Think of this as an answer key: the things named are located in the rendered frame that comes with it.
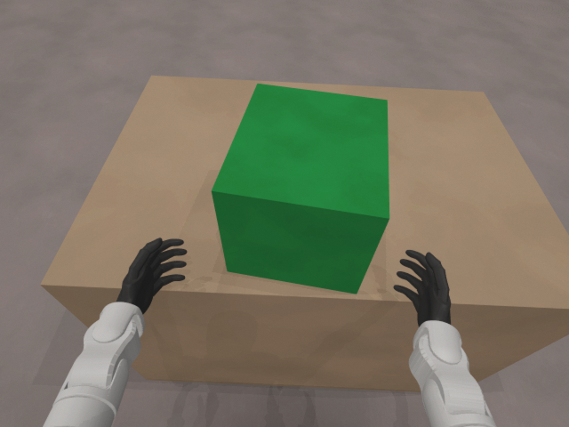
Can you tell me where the left robot hand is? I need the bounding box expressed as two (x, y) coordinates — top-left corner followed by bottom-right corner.
(116, 238), (187, 315)

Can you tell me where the left robot forearm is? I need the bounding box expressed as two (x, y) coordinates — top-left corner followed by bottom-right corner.
(43, 302), (145, 427)

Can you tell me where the carton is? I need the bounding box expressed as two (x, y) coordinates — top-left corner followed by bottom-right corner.
(212, 84), (389, 294)

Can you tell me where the right robot hand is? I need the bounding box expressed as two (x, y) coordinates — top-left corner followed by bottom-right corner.
(394, 250), (451, 327)

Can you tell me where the right robot forearm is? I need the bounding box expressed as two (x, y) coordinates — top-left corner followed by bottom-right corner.
(409, 320), (497, 427)

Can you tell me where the pedestal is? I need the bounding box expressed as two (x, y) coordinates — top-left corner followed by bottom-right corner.
(40, 76), (569, 392)

